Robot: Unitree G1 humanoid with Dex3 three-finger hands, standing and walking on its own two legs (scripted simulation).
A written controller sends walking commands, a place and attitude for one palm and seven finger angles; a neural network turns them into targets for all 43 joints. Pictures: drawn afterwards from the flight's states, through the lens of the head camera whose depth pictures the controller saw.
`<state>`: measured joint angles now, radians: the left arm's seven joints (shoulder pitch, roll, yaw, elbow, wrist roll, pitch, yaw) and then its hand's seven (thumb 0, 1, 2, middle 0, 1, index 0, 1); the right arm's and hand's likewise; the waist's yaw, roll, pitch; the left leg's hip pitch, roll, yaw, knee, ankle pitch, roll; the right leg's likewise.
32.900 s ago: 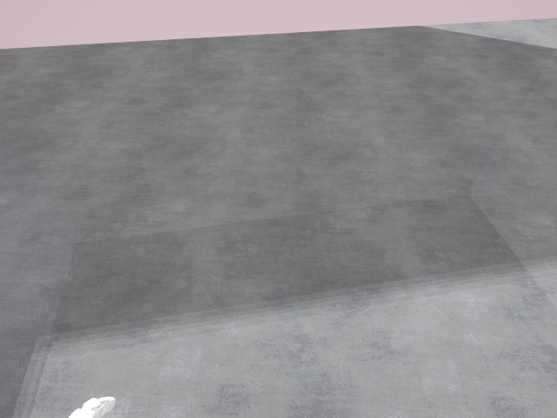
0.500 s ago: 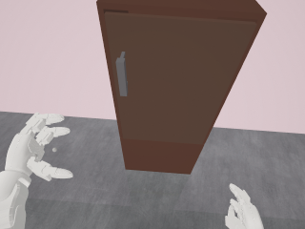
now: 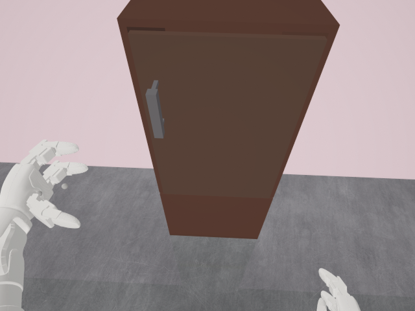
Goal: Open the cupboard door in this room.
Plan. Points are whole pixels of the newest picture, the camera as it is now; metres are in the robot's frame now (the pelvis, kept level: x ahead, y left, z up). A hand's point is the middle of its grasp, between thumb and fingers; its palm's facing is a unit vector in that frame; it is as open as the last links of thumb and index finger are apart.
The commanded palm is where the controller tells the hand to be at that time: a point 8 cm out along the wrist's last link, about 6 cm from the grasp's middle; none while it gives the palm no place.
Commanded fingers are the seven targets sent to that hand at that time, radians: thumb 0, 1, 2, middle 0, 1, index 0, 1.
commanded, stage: raise the hand with hooked fingers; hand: left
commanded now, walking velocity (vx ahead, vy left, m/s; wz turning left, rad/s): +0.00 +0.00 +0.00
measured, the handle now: (157, 109) +0.54 +0.16 +0.09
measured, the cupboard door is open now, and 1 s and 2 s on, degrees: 0 0 0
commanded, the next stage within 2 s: move the hooked fingers beside the handle in 0.34 s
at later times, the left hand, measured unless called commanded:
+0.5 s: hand (85, 189) +0.29 +0.24 +0.11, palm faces +0.05 -1.00 -0.03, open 14.0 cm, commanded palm +0.27 +0.29 +0.11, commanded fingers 0.00 -0.50 0.30 -0.30 -1.20 -0.30 -1.20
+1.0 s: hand (96, 161) +0.36 +0.25 +0.10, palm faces +0.02 -1.00 +0.00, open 14.0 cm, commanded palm +0.33 +0.30 +0.10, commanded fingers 0.00 -0.50 0.30 -0.30 -1.20 -0.30 -1.20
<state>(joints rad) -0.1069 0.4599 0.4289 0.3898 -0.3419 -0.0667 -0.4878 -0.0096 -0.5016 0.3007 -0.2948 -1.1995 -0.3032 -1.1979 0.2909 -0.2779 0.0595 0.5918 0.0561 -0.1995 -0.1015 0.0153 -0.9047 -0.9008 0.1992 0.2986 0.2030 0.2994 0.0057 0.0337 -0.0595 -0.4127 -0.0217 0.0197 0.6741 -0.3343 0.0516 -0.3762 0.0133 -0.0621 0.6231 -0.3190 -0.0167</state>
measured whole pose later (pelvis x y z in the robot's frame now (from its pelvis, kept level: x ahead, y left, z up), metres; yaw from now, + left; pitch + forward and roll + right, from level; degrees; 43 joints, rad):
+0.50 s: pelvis +0.00 -0.03 +0.00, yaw +0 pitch +4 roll +0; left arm -0.09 0.41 0.42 0.40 -0.34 -0.12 -0.46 -0.01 -0.50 0.30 -0.30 -1.20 -0.31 -1.20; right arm 0.26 -0.27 0.05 0.60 0.06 -0.20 -0.11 0.01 -0.91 -0.90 0.20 0.30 0.20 0.30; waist 0.02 0.04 -0.06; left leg -0.40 0.01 0.01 0.67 -0.34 0.01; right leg -0.38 0.04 -0.07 0.65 -0.33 -0.06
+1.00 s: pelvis +0.00 -0.01 +0.00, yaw -1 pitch +7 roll -1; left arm -0.34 0.46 0.43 0.66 -0.29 -0.17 -0.45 -0.01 -0.50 0.30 -0.30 -1.20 -0.30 -1.20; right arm 0.33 -0.28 0.04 0.61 0.06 -0.15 -0.10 0.01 -0.91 -0.90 0.20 0.30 0.20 0.30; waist -0.03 0.02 -0.06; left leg -0.47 0.00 0.04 0.70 -0.35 0.03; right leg -0.45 0.03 -0.05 0.67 -0.33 -0.03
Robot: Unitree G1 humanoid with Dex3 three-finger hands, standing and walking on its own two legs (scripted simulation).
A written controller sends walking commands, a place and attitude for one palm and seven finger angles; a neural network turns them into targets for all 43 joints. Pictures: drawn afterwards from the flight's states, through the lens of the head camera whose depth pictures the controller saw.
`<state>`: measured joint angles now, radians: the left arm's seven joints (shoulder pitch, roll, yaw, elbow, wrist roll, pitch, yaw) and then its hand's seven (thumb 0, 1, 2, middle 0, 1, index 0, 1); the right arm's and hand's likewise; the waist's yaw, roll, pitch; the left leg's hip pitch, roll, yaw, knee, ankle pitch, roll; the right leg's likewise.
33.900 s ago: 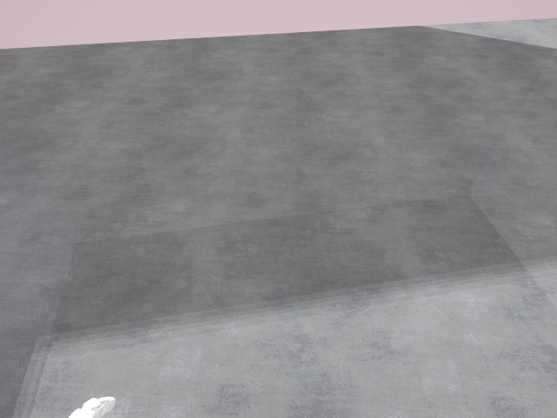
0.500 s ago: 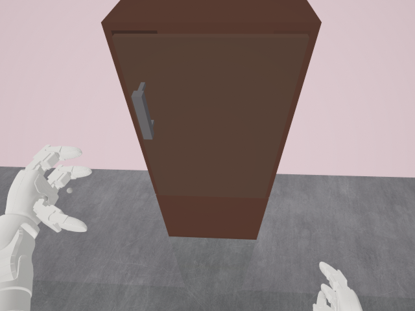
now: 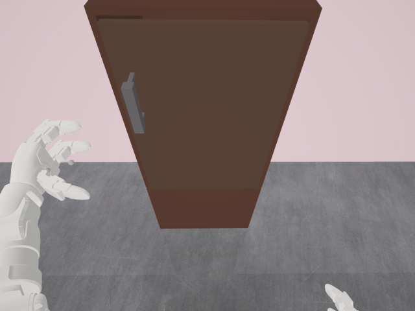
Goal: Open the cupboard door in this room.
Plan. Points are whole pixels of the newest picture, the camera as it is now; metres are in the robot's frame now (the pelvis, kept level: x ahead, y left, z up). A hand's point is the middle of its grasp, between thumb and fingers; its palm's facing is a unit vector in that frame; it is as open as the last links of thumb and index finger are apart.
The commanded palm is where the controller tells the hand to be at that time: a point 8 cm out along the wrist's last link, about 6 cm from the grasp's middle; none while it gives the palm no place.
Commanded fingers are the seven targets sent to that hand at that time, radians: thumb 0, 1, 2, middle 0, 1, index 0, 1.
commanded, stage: move the hooked fingers beside the handle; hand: left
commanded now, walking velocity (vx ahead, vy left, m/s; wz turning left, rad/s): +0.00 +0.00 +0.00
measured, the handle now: (136, 103) +0.54 +0.19 +0.09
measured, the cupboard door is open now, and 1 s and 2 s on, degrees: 0 0 0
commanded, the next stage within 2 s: slide the fingers in behind the handle in 1.88 s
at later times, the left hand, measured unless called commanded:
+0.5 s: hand (87, 138) +0.41 +0.26 +0.10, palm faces +0.03 -1.00 -0.01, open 14.0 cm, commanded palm +0.39 +0.31 +0.10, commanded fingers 0.00 -0.50 0.30 -0.30 -1.20 -0.30 -1.20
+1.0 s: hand (92, 122) +0.46 +0.27 +0.10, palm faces +0.02 -1.00 +0.01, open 14.0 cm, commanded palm +0.45 +0.32 +0.10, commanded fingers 0.00 -0.50 0.30 -0.30 -1.20 -0.30 -1.20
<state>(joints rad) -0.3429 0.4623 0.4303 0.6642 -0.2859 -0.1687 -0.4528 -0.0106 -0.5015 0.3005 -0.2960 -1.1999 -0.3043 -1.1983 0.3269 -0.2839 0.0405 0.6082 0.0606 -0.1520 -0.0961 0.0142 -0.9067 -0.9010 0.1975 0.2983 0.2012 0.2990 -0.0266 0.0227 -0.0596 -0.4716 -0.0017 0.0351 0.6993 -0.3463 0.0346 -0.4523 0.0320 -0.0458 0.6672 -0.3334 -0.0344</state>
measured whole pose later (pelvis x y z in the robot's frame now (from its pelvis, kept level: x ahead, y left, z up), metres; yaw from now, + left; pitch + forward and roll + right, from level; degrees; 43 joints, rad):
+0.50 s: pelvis +0.00 +0.02 +0.00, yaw +0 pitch +10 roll -2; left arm -0.56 0.45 0.38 0.84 -0.21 -0.23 -0.37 -0.01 -0.50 0.30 -0.30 -1.20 -0.30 -1.20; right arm 0.35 -0.27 0.04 0.62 0.04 -0.08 -0.06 0.01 -0.91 -0.90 0.20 0.30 0.20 0.30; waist -0.05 0.02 -0.08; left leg -0.55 -0.02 0.04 0.73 -0.36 0.06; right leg -0.52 0.02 -0.04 0.68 -0.34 -0.01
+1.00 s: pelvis -0.01 +0.01 -0.01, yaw +0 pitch +14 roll -2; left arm -0.86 0.66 0.44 1.21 -0.16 -0.28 -0.44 -0.01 -0.50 0.30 -0.30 -1.20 -0.30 -1.20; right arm 0.39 -0.30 0.05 0.64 0.04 0.00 -0.08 0.01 -0.91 -0.90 0.20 0.30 0.20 0.30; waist -0.13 0.01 -0.07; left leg -0.70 0.01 0.02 0.82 -0.37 0.04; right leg -0.66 0.04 -0.06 0.74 -0.34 -0.03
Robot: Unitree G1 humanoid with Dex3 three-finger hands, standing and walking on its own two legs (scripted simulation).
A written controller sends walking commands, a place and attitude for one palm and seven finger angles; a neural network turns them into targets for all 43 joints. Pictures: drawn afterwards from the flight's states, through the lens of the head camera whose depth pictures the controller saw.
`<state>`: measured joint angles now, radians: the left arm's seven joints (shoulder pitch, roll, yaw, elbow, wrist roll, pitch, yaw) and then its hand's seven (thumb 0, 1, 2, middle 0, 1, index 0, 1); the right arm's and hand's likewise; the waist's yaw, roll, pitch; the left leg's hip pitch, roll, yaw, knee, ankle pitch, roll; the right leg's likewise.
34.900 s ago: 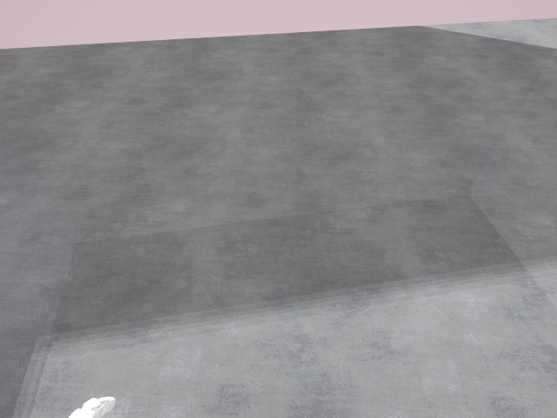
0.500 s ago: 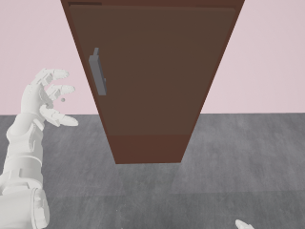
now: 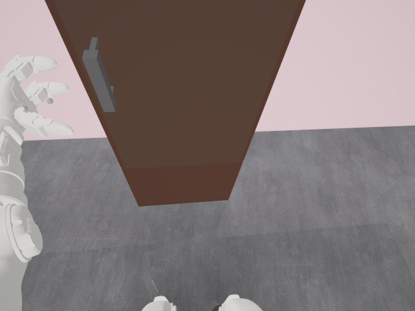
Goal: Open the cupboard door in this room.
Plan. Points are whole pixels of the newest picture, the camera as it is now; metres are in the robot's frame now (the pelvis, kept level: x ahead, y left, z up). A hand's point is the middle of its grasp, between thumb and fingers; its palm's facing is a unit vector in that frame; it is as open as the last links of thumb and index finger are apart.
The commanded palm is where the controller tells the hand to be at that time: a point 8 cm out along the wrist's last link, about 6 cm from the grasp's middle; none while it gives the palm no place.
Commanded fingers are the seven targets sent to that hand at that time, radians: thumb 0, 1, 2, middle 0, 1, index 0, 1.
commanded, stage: move the hooked fingers beside the handle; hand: left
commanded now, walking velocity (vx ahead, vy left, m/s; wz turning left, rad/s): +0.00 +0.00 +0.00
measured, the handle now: (102, 76) +0.54 +0.19 +0.11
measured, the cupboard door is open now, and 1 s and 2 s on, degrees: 0 0 0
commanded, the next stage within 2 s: slide the fingers in behind the handle in 0.88 s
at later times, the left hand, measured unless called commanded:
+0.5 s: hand (47, 97) +0.48 +0.27 +0.11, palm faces +0.02 -1.00 +0.02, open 14.0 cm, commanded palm +0.46 +0.31 +0.10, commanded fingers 0.00 -0.50 0.30 -0.30 -1.20 -0.30 -1.20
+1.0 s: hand (57, 98) +0.49 +0.26 +0.10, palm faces +0.03 -1.00 +0.00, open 14.0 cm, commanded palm +0.46 +0.30 +0.11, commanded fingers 0.00 -0.50 0.30 -0.30 -1.20 -0.30 -1.20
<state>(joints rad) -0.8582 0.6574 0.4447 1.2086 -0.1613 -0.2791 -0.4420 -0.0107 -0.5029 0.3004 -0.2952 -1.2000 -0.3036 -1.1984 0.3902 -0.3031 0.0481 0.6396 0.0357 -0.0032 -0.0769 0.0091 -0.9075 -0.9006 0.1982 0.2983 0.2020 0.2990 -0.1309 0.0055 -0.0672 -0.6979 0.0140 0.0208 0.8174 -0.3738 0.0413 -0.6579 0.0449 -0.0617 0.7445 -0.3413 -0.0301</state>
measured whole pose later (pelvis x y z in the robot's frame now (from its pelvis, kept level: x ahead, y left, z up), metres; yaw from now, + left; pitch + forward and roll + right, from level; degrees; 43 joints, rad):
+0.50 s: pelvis +0.02 +0.01 +0.00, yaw -1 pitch +16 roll -3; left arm -0.76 0.60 0.46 1.09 -0.19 -0.28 -0.44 -0.01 -0.50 0.30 -0.29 -1.20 -0.30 -1.20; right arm 0.42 -0.27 0.04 0.61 0.03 0.07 -0.05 0.01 -0.91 -0.90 0.20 0.30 0.20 0.30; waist -0.11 0.02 -0.12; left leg -0.68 0.02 0.04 0.82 -0.41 0.06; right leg -0.64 0.05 -0.04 0.73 -0.36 -0.01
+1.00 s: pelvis +0.01 +0.01 +0.00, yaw -1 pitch +16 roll -3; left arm -0.85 0.61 0.43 1.17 -0.15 -0.31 -0.38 -0.01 -0.50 0.30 -0.30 -1.20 -0.30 -1.20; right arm 0.40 -0.28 0.05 0.61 0.02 0.05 -0.05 0.01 -0.91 -0.90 0.20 0.30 0.20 0.30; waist -0.13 0.01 -0.08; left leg -0.73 0.01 0.03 0.86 -0.41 0.06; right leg -0.69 0.04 -0.05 0.77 -0.36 -0.01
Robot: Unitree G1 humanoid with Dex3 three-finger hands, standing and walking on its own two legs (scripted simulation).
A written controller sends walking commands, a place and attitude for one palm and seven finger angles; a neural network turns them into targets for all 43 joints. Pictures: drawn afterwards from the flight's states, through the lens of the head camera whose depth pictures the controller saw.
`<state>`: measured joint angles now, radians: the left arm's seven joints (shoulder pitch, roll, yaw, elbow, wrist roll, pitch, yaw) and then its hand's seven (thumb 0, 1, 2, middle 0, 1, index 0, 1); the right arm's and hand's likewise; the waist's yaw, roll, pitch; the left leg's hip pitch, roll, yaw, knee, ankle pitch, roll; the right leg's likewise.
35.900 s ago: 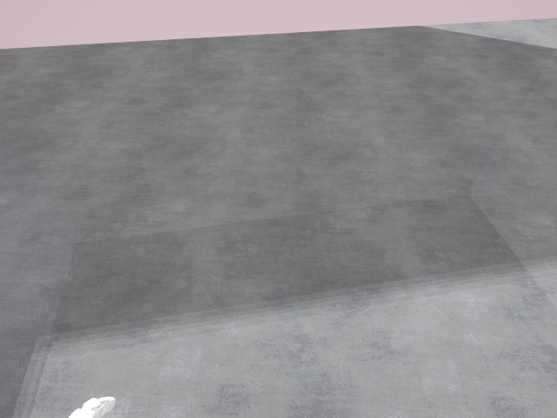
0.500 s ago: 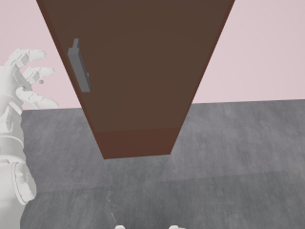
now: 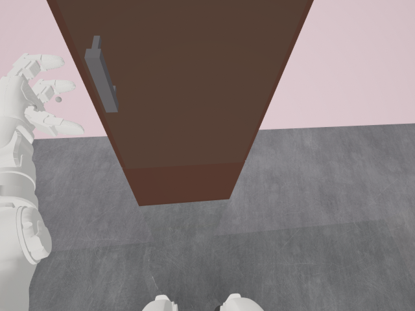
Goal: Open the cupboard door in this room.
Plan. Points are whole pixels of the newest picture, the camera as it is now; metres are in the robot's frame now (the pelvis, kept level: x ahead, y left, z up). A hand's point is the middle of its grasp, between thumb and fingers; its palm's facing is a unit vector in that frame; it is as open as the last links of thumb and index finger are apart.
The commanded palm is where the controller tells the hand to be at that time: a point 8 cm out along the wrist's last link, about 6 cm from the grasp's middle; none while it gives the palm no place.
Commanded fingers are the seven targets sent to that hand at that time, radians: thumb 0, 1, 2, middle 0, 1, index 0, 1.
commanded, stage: slide the fingers in behind the handle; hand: left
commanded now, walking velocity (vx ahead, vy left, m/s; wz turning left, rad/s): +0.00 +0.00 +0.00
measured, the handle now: (105, 76) +0.53 +0.18 +0.11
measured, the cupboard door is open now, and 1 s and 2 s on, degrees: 0 0 0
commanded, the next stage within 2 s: close the thumb around the handle in 1.58 s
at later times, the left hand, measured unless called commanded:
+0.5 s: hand (75, 100) +0.47 +0.22 +0.11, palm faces +0.04 -1.00 +0.01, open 14.0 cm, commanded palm +0.45 +0.26 +0.11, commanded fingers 0.00 -0.50 0.30 -0.30 -1.20 -0.30 -1.20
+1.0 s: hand (99, 99) +0.47 +0.18 +0.11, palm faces +0.03 -1.00 +0.00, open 14.0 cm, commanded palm +0.45 +0.23 +0.11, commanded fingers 0.00 -0.50 0.30 -0.30 -1.20 -0.30 -1.20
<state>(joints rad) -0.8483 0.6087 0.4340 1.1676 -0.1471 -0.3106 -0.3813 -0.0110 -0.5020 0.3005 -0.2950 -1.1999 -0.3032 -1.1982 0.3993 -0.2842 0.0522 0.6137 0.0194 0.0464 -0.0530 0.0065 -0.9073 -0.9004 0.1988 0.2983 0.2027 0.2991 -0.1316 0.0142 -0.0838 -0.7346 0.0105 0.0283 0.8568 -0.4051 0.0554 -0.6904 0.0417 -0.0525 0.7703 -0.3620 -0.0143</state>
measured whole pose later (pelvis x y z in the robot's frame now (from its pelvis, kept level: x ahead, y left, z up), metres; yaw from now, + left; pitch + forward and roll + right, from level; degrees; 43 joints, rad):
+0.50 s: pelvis +0.01 -0.01 +0.00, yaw +0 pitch +15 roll -3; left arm -0.79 0.53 0.40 1.10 -0.15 -0.29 -0.32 -0.01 -0.50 0.30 -0.30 -1.20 -0.30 -1.20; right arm 0.39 -0.27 0.04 0.61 0.02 0.05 -0.04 0.01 -0.91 -0.90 0.20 0.30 0.20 0.30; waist -0.12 0.02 -0.10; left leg -0.69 0.02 0.03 0.84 -0.41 0.05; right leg -0.66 0.05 -0.05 0.76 -0.37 -0.02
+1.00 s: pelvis +0.00 -0.01 +0.00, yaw +0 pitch +14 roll -2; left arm -0.81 0.43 0.34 1.09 -0.14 -0.31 -0.22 -0.01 -0.50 0.30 -0.30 -1.20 -0.30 -1.20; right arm 0.39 -0.27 0.03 0.63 0.02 0.03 -0.03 0.01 -0.91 -0.90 0.20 0.30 0.20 0.30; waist -0.12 0.03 -0.10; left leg -0.68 0.01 0.03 0.83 -0.40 0.04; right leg -0.65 0.04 -0.05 0.77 -0.37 -0.03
